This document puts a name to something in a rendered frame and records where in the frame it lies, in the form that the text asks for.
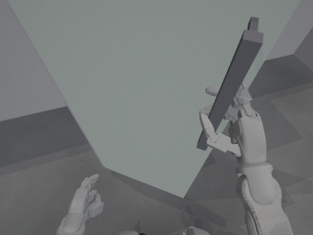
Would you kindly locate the handle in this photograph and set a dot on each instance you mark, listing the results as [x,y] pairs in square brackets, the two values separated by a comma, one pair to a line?
[248,47]

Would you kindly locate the left robot hand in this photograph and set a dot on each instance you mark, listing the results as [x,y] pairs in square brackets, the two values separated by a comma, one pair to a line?
[82,198]

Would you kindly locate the fridge door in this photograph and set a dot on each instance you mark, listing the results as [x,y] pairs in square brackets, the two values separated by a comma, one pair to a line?
[134,73]

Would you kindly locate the right robot forearm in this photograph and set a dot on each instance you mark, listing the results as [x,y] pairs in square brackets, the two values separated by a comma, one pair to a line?
[261,196]

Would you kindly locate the left robot forearm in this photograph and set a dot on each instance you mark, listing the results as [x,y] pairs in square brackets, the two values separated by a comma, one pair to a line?
[72,224]

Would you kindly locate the right robot hand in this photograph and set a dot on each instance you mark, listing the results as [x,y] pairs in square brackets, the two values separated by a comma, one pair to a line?
[246,127]

